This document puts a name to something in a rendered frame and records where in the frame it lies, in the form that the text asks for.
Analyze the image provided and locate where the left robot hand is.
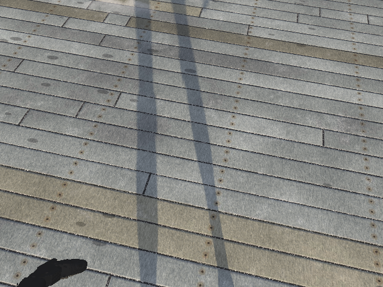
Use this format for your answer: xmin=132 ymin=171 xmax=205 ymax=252
xmin=17 ymin=258 xmax=87 ymax=287

